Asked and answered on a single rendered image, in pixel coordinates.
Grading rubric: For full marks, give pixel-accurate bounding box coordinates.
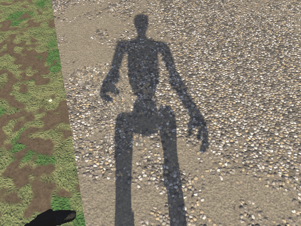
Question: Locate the robot left hand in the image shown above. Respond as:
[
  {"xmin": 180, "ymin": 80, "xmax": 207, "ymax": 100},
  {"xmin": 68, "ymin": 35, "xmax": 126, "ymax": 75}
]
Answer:
[{"xmin": 24, "ymin": 209, "xmax": 76, "ymax": 226}]

